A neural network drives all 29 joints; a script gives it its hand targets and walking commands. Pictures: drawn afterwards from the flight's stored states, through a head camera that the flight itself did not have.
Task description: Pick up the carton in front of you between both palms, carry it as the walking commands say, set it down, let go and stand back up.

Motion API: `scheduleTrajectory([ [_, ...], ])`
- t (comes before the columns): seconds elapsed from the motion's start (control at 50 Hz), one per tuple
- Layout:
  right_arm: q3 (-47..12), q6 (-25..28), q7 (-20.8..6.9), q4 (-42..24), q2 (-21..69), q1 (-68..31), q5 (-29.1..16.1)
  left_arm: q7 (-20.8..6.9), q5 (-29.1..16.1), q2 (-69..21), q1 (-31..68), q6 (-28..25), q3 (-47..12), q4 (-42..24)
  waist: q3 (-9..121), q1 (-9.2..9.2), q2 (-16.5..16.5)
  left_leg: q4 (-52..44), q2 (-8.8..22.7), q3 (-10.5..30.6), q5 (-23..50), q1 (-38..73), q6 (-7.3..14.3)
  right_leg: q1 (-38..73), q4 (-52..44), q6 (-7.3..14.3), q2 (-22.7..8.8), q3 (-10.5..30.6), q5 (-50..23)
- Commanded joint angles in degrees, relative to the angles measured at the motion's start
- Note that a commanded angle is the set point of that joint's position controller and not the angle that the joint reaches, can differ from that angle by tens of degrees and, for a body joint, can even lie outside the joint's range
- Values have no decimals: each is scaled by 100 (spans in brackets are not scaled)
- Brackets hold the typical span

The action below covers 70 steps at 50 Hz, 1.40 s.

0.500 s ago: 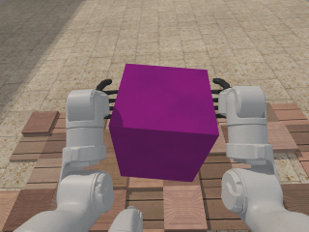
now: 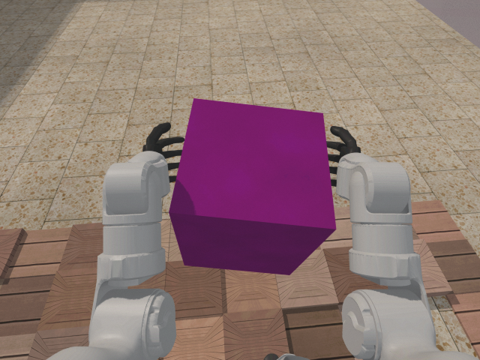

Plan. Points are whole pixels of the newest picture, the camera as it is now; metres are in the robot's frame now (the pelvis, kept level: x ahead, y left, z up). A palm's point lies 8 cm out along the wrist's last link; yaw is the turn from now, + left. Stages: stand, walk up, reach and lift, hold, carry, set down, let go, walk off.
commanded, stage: carry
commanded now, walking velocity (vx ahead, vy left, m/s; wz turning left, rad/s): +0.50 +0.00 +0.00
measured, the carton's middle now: (247, 196) +0.38 -0.01 +0.06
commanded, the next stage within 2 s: none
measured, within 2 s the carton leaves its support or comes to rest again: neither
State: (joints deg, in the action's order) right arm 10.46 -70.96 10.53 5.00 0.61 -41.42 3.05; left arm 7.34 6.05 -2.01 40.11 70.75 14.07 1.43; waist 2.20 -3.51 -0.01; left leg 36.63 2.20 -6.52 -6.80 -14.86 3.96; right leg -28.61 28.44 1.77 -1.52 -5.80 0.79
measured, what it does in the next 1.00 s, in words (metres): walks ahead: left foot, then right foot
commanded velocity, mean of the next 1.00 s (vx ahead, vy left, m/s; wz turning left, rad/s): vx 0.50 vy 0.00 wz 0.00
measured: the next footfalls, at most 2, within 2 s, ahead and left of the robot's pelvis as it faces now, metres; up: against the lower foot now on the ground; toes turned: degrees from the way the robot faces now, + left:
left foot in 0.44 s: +0.43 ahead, +0.11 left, +0.00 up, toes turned +8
right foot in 0.90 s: +0.75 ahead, -0.05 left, -0.03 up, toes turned -3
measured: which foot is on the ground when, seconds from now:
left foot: down 0.00-0.00, up 0.02-0.42, down 0.44-0.92, up 0.94-1.00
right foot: down 0.00-0.44, up 0.46-0.88, down 0.90-1.00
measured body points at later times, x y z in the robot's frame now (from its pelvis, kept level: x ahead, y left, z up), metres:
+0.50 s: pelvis +0.31 +0.03 -0.01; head +0.34 +0.04 +0.44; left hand +0.70 +0.20 +0.15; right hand +0.71 -0.10 +0.15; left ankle +0.39 +0.10 -0.73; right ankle +0.14 -0.10 -0.66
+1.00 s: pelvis +0.63 +0.01 -0.03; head +0.64 +0.00 +0.41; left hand +0.99 +0.17 +0.08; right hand +1.01 -0.13 +0.07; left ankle +0.46 +0.12 -0.65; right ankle +0.71 -0.04 -0.76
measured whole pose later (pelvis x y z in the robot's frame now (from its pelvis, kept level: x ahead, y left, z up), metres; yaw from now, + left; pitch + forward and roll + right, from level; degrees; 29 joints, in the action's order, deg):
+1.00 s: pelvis +0.63 +0.01 -0.03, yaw +2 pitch +4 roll +1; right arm 12.0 -69.5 10.6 16.0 -0.3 -41.3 4.6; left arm 7.9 8.9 -4.4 39.3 66.6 13.5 12.5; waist 3.5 0.3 0.9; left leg 69.0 -1.5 -1.4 -31.0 -19.3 1.3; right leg -27.8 34.0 6.6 0.9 -7.4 9.0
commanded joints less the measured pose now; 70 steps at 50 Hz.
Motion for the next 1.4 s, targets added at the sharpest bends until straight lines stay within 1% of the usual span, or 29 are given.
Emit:
scheduleTrajectory([
  [0.0,-3448,-6,-1759,-427,5976,-4381,-2788,-1214,-2396,-5533,3756,39,-3608,154,3036,554,-994,1794,-203,31,-1792,-1834,-222,4441,-62,793,-1745,2065,-3176],
  [0.02,-3260,-117,-1759,-184,6004,-4436,-2819,-1150,-2305,-5195,3804,85,-3439,328,3316,738,-1677,3077,-529,400,-2683,-3042,-202,5215,56,1639,-2201,3120,-2548],
  [0.04,-3202,-179,-1761,-173,5933,-4580,-2837,-1129,-2349,-5247,3725,120,-3330,321,3246,857,-1226,3570,-267,705,-2658,-3504,-115,5135,34,1629,-2105,3221,-1606],
  [0.08,-3070,-267,-1740,-307,5983,-5024,-2920,-1116,-2520,-5394,4359,215,-3286,-81,2896,916,-496,3284,35,885,-1962,-3792,-61,4689,-27,1258,-1777,2723,-1236],
  [0.18,-2553,-508,-1476,-222,5951,-5086,-2542,-1244,-3038,-6011,5166,509,-3288,-170,2671,712,-639,2487,179,733,-1260,-3442,-232,3866,-556,1139,-1469,2000,-213],
  [0.24,-2397,-545,-1380,-190,5887,-5183,-2276,-1363,-3189,-6232,5428,582,-3240,-8,2301,725,-603,1219,178,483,-659,-2995,-309,3386,-746,1041,-1269,1444,-483],
  [0.34,-2372,-577,-1370,-120,5876,-5285,-2155,-1442,-3197,-6325,5469,576,-3156,328,2147,743,-887,-405,-153,-21,452,-1604,-81,3140,-513,658,-1010,680,-1548],
  [0.38,-2377,-578,-1416,-6,5869,-5276,-2187,-1438,-3159,-6358,5366,582,-3096,491,2326,522,-612,-1115,-433,-401,847,-372,22,2966,275,356,-739,153,-2357],
  [0.4,-2322,-577,-1446,171,5863,-5116,-2183,-1428,-3103,-6346,5254,583,-3056,625,2632,308,-452,-1331,-387,-434,1095,724,70,2596,1086,151,-521,-133,-2133],
  [0.42,-2215,-572,-1489,334,5836,-4943,-2184,-1419,-3002,-6234,5167,575,-2988,764,2968,82,-70,-1016,502,623,1447,2125,182,1464,2076,-33,-429,-33,-476],
  [0.44,-2122,-526,-1499,469,5664,-5005,-2055,-1419,-2970,-6492,5213,612,-2931,932,3756,45,1440,-630,1991,3046,2546,4098,1174,-532,3704,-255,220,210,2549],
  [0.46,-2051,-500,-1536,588,5744,-4790,-2103,-1410,-2884,-6369,5057,610,-2826,1029,3801,-40,1546,-841,1980,3581,2004,4240,1391,-1411,4638,-200,428,551,3255],
  [0.5,-2141,-414,-1648,272,6102,-5043,-2270,-1392,-2806,-6618,5075,537,-2826,1092,3229,-91,697,-903,1641,2807,2175,3598,1007,-1798,4643,-110,77,760,2727],
  [0.52,-2218,-359,-1703,12,6285,-5312,-2399,-1376,-2760,-6717,5014,481,-2792,1028,3036,-22,533,-1012,1527,2502,2266,3205,843,-1713,4220,-108,-80,788,2378],
  [0.56,-2423,-277,-1792,-342,6651,-5703,-2642,-1283,-2644,-6822,4957,372,-2861,766,2994,79,609,-1248,1391,2121,1980,2735,679,-1349,3708,-150,-152,704,2110],
  [0.66,-2826,-116,-1906,-684,6828,-5480,-2874,-1057,-2320,-6808,4314,162,-3156,470,2978,51,804,-1210,1152,1442,2395,2822,752,-1571,2686,-177,-126,402,1376],
  [0.82,-3351,195,-1931,-239,6682,-4628,-2711,-1283,-2207,-6531,3692,-48,-3440,685,2287,-137,605,-723,692,675,2615,2427,401,-281,-176,144,149,-33,-844],
  [0.86,-3365,240,-1945,76,6647,-4395,-2657,-1376,-2186,-6445,3472,-95,-3351,963,2490,245,563,290,587,385,3191,2074,180,1004,-602,267,267,-252,-900],
  [0.88,-3351,265,-1960,261,6663,-4225,-2644,-1423,-2169,-6380,3368,-141,-3294,1095,2679,508,244,1181,394,125,2701,1376,-13,2203,-611,235,263,-419,-908],
  [0.9,-3274,301,-1972,376,6593,-4172,-2603,-1489,-2170,-6340,3227,-188,-3182,1223,2875,629,-312,2210,187,168,474,45,-143,3506,95,218,-534,399,-1721],
  [0.92,-3220,270,-1973,654,6889,-4097,-2555,-1493,-2072,-6150,3348,-235,-3120,1340,3394,486,-1517,3446,-391,470,-2559,-1872,-319,5251,642,1105,-1949,2589,-2438],
  [0.94,-3079,284,-1965,638,6790,-3945,-2486,-1517,-2211,-6310,3091,-288,-3134,1418,3465,709,-1797,4369,-572,657,-2727,-2839,-315,5265,-19,1562,-2070,3711,-605],
  [0.98,-3081,335,-1917,380,6963,-4118,-2484,-1615,-2450,-6650,3435,-339,-3247,930,2909,611,-708,4165,-202,737,-2059,-3021,-284,4368,-451,1141,-1701,3058,-250],
  [1.0,-3023,351,-1885,191,7023,-4100,-2466,-1638,-2592,-6822,3735,-375,-3394,520,2786,591,-631,3968,-46,727,-1886,-2980,-329,3920,-484,1195,-1749,2877,-619],
  [1.04,-3030,367,-1803,-101,7161,-3846,-2437,-1643,-2831,-7074,3841,-360,-3605,43,2695,462,-422,3349,194,756,-1674,-2625,-394,3322,-777,1069,-1560,2341,-215],
  [1.2,-3851,531,-1657,-1225,7150,-2055,-2053,-1760,-2666,-7128,1945,-365,-4285,-708,2377,620,-654,726,86,109,16,-2588,-512,3907,-808,704,-1028,932,-2578],
  [1.3,-4290,446,-1719,-2063,6613,-1407,-2014,-1757,-2445,-6557,810,-336,-4643,-1215,1817,795,-639,-983,-179,-214,1402,-2145,-324,4095,-633,548,-725,522,-2663],
  [1.36,-4348,271,-1779,-2344,6092,-1199,-2033,-1751,-2494,-6303,575,-253,-4771,-1357,1867,521,-895,-1395,-318,-405,1291,-619,-68,3578,-52,362,-799,341,-3302],
  [1.38,-4327,215,-1803,-2310,5947,-1105,-2024,-1740,-2513,-6125,634,-205,-4812,-1423,2110,367,-751,-1537,-410,-553,1200,396,-58,3219,686,217,-640,54,-3174],
])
